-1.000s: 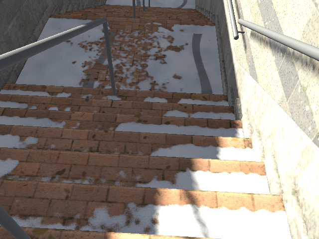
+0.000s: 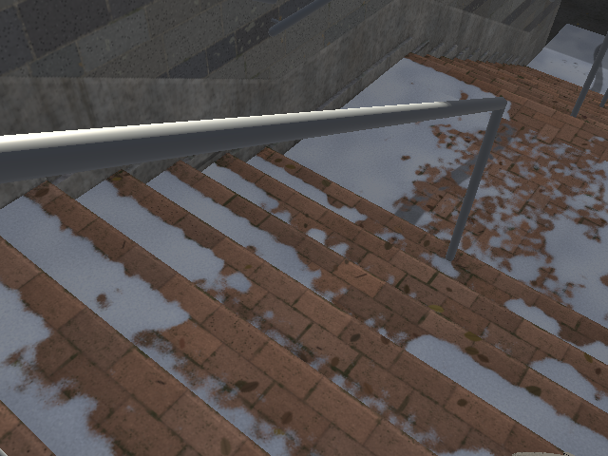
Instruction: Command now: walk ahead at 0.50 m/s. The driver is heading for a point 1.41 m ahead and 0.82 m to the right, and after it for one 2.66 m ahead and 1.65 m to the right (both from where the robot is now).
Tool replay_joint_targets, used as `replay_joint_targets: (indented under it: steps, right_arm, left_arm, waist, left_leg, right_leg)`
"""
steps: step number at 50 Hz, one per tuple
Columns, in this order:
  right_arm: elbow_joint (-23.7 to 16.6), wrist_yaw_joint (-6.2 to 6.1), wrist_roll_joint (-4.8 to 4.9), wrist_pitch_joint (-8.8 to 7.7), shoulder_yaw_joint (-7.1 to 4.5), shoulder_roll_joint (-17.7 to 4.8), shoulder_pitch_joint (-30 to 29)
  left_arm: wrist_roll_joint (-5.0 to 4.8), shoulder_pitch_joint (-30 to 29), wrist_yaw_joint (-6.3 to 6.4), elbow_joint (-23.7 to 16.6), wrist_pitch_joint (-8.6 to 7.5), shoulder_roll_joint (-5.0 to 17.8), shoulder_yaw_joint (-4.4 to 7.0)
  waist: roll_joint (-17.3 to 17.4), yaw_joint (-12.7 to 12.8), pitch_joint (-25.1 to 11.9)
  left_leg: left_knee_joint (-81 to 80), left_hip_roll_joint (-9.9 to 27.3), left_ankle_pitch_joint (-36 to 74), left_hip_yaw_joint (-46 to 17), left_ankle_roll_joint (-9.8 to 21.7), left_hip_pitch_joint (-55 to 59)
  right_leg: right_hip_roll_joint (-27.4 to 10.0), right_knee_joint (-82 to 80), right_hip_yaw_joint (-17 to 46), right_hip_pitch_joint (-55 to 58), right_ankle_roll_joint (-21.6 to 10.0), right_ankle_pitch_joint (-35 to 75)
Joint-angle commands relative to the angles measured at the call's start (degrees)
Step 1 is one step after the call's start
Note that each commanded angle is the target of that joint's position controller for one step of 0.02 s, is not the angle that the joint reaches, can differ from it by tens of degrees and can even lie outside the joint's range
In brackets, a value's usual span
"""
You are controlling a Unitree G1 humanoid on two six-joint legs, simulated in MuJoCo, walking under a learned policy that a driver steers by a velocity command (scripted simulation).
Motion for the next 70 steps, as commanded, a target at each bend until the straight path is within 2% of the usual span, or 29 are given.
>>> replay_joint_targets:
  steps: [1,3,4,5,8,12,16,19,21,22,23,25,26,27,28,31,38,40,41,42,43,46,49,59,62,63,64,67,70]
  right_arm:
    - [-2.7,0.70,-0.10,-2.75,0.23,-0.9,-1.7]
    - [8.1,0.87,0.61,-4.51,-3.14,-7.3,24.2]
    - [8.1,0.22,-2.15,-5.68,-5.33,-17.5,26.6]
    - [5.7,1.08,-0.20,-5.64,-5.08,-15.3,20.8]
    - [5.4,-1.09,0.65,-3.85,-3.66,-7.7,10.1]
    - [1.9,-5.47,-1.76,-5.37,-2.51,-4.9,-1.0]
    - [1.2,-8.32,0.85,-5.96,-2.95,-7.3,-1.4]
    - [1.7,-8.64,1.15,-5.13,-3.58,-5.1,1.8]
    - [2.3,-7.35,-0.37,-0.68,-2.42,-4.4,-5.2]
    - [-2.0,-6.30,-1.70,-2.57,-1.38,3.9,-5.2]
    - [-4.0,-4.95,-1.19,-4.50,-0.35,4.1,8.0]
    - [-1.2,-3.93,-1.12,-6.33,-1.90,-5.1,10.1]
    - [-3.9,-4.93,0.32,-6.20,-2.26,-6.0,8.1]
    - [-2.7,-5.85,0.42,-6.20,-3.12,-8.2,6.5]
    - [-6.3,-6.15,1.19,-4.71,-2.17,-6.0,2.6]
    - [-7.0,-6.06,-1.38,-1.48,-2.27,-4.1,-6.6]
    - [-2.2,-0.93,-1.52,-4.80,-2.42,-3.1,0.9]
    - [1.0,-0.67,-1.11,-6.88,-3.67,-6.0,11.2]
    - [4.1,-0.30,-0.97,-7.42,-5.00,-9.1,21.0]
    - [7.1,-0.09,-0.70,-7.12,-6.17,-12.2,24.6]
    - [5.7,0.20,0.90,-6.93,-5.19,-9.9,19.5]
    - [5.2,-0.04,1.31,-6.47,-3.42,-7.6,14.1]
    - [6.7,-1.45,-1.61,-5.18,-3.03,-9.4,12.1]
    - [9.2,-4.71,-1.26,-1.80,-2.59,-9.5,18.4]
    - [11.0,-5.45,0.67,-2.03,-3.51,-9.6,17.0]
    - [9.6,-5.87,-0.76,-3.34,-3.34,-5.5,16.6]
    - [5.7,-4.88,-2.04,-5.71,-1.86,-3.8,24.1]
    - [3.3,-6.49,1.35,-6.47,-4.55,-12.4,14.7]
    - [1.1,-6.78,-1.51,-4.27,-4.04,-8.2,11.0]
  left_arm:
    - [-0.38,-2.2,-0.24,-4.5,0.21,10.0,1.58]
    - [-1.77,-11.5,-1.02,-6.5,-1.27,12.2,2.90]
    - [-4.54,-3.2,0.14,-7.8,-0.41,2.5,1.42]
    - [-5.98,1.3,1.31,-7.6,-0.62,1.1,1.31]
    - [-3.05,-11.5,4.47,-14.6,2.85,6.4,4.52]
    - [-0.36,-11.8,-1.53,-19.9,4.54,8.5,5.98]
    - [-4.98,-12.1,-4.65,-20.2,2.11,5.8,4.95]
    - [-2.41,-14.4,-4.27,-20.4,1.88,9.0,5.79]
    - [-0.91,16.9,-2.73,-12.2,1.74,10.8,6.53]
    - [1.81,16.0,-1.70,-9.9,1.77,14.0,5.76]
    - [1.50,8.2,-0.87,-12.9,0.63,13.0,3.78]
    - [-0.17,-0.7,-1.52,-17.7,1.12,12.0,4.00]
    - [0.20,-6.4,-2.07,-19.4,0.62,18.1,5.61]
    - [-0.67,-9.7,-2.42,-20.6,-0.85,15.5,5.43]
    - [0.07,-13.4,-1.59,-20.1,-0.62,16.1,5.01]
    - [-3.16,-10.5,0.43,-19.5,0.06,10.5,3.94]
    - [-2.97,-6.3,0.33,-18.8,1.65,7.2,3.35]
    - [-3.10,-13.4,0.44,-21.5,1.89,8.0,3.52]
    - [-3.42,-16.1,0.64,-22.5,1.45,7.2,3.44]
    - [-3.43,-8.0,1.47,-21.8,1.47,0.5,2.32]
    - [-3.17,-7.0,2.29,-23.1,1.03,3.0,2.31]
    - [-2.40,-19.5,2.70,-27.9,3.05,7.7,2.80]
    - [-1.77,-17.4,-0.03,-27.3,4.50,6.9,3.18]
    - [-3.85,-25.0,-4.39,-26.3,3.12,4.8,2.79]
    - [-2.06,-2.7,-2.83,-17.7,4.22,8.5,6.42]
    - [-1.34,2.4,-3.09,-15.2,2.96,12.0,6.65]
    - [-0.94,0.3,-2.95,-16.5,1.49,15.1,5.83]
    - [-1.25,-11.2,-3.34,-19.5,0.39,10.2,5.09]
    - [-2.17,-12.5,-1.54,-18.4,-0.41,6.1,3.29]
  waist:
    - [-3.8,-4.4,5.8]
    - [-8.3,-16.9,-4.8]
    - [13.5,-13.0,-9.4]
    - [11.5,-10.5,-12.4]
    - [-1.2,-6.6,-0.6]
    - [5.5,1.3,3.4]
    - [6.4,1.9,2.3]
    - [4.6,0.0,0.5]
    - [2.5,17.5,-0.8]
    - [-23.3,11.9,4.6]
    - [-32.7,0.2,0.1]
    - [-6.4,-2.4,-7.4]
    - [1.9,-7.0,-10.9]
    - [5.8,-7.6,-4.8]
    - [-1.7,-9.6,-5.7]
    - [-2.0,-4.0,0.6]
    - [-6.5,-4.4,-2.3]
    - [-8.4,-11.0,-3.7]
    - [-4.6,-15.3,-7.0]
    - [13.5,-9.7,-7.8]
    - [18.4,-6.6,-1.5]
    - [0.3,-5.3,6.3]
    - [0.6,-2.1,4.5]
    - [6.3,-8.2,4.4]
    - [4.0,1.9,0.6]
    - [-10.8,3.9,1.4]
    - [-19.9,-3.1,-4.2]
    - [-1.2,-5.0,-8.3]
    - [-2.0,-8.0,-1.1]
  left_leg:
    - [-5.6,-4.0,-1.6,8.8,0.6,10.8]
    - [-18.8,-3.3,13.5,4.1,1.5,44.8]
    - [-31.6,13.6,17.3,-21.6,6.5,55.5]
    - [-34.8,18.3,10.0,-37.6,7.8,54.3]
    - [-27.8,16.3,-18.6,-25.2,5.0,34.7]
    - [-24.0,7.9,-28.2,-2.5,-0.9,7.0]
    - [-16.3,6.2,-28.0,8.8,-2.8,-0.5]
    - [-4.3,9.9,-21.4,6.4,-1.9,7.6]
    - [35.4,-4.0,-33.1,15.7,-2.2,2.2]
    - [61.7,-6.2,-43.9,12.1,-2.6,-14.2]
    - [61.2,-3.7,-35.5,0.3,-0.2,-24.3]
    - [60.4,-0.8,-22.6,-1.7,-0.1,-26.5]
    - [45.7,-0.5,-13.5,-5.3,-0.2,-22.8]
    - [38.7,1.1,-14.4,-7.5,-2.3,-20.1]
    - [28.9,1.3,-13.6,-10.3,-5.7,-19.0]
    - [-0.3,-0.4,-6.0,-8.2,-7.8,-9.4]
    - [-5.4,-5.2,-7.0,1.3,-2.8,11.3]
    - [-17.3,-5.8,-9.2,0.6,-0.2,28.2]
    - [-21.8,-3.4,1.5,-5.1,3.2,40.3]
    - [-28.6,8.5,2.8,-25.8,11.9,45.0]
    - [-31.7,14.6,8.6,-35.0,14.5,41.8]
    - [-29.4,13.4,-9.9,-26.5,10.1,28.3]
    - [-28.0,9.3,-20.7,-16.1,7.6,15.5]
    - [-11.0,8.1,-23.9,3.9,-1.5,16.1]
    - [21.8,6.9,1.5,7.4,-3.0,14.4]
    - [55.5,-1.6,-36.4,12.0,-6.2,-3.1]
    - [58.9,1.4,-34.7,2.7,-4.5,-15.2]
    - [33.8,2.7,-8.3,-4.4,-4.1,-15.0]
    - [15.0,2.8,-10.9,-9.2,-8.7,-16.9]
  right_leg:
    - [-13.7,2.4,11.3,-11.0,-9.6,67.4]
    - [-10.0,26.8,10.5,-21.7,-3.3,53.0]
    - [4.6,53.7,9.1,-36.5,3.8,3.3]
    - [5.6,55.0,23.7,-41.9,2.5,4.6]
    - [1.1,52.0,20.0,-51.2,-0.4,16.0]
    - [1.0,30.6,11.9,-33.9,-4.4,39.4]
    - [0.9,5.9,3.5,-12.0,2.4,64.4]
    - [0.5,4.0,2.0,-10.8,-0.4,66.0]
    - [-2.6,-13.3,11.2,10.5,1.1,59.7]
    - [-3.0,0.8,10.5,10.3,-2.9,70.7]
    - [-7.0,5.1,24.5,14.2,-5.8,86.6]
    - [-12.7,3.0,33.3,11.7,-10.8,74.9]
    - [-16.9,-4.5,51.1,2.9,-14.3,47.0]
    - [-16.5,0.8,50.9,-4.8,-17.0,62.7]
    - [-20.5,-4.5,60.3,-9.5,-21.8,45.2]
    - [-7.3,-8.8,48.4,-15.6,-18.1,8.3]
    - [-3.2,3.6,37.4,-14.2,-14.9,50.2]
    - [0.2,14.7,33.4,-18.9,-11.2,62.3]
    - [4.8,28.8,30.1,-24.7,-8.3,57.9]
    - [13.0,44.6,25.5,-37.4,-5.3,15.8]
    - [10.4,49.2,25.3,-47.2,-4.2,-1.5]
    - [2.2,43.3,22.8,-54.7,-4.6,12.0]
    - [0.1,38.5,19.0,-44.8,-3.3,33.6]
    - [1.1,-0.9,5.4,-21.9,-3.1,53.2]
    - [-0.2,-11.3,7.4,0.9,-8.8,50.6]
    - [-5.8,-7.2,16.9,11.3,-12.2,73.0]
    - [-9.0,6.1,23.1,19.0,-13.4,82.3]
    - [-13.2,-9.9,44.3,5.4,-18.3,23.4]
    - [-13.8,-7.0,48.3,-4.4,-21.1,30.3]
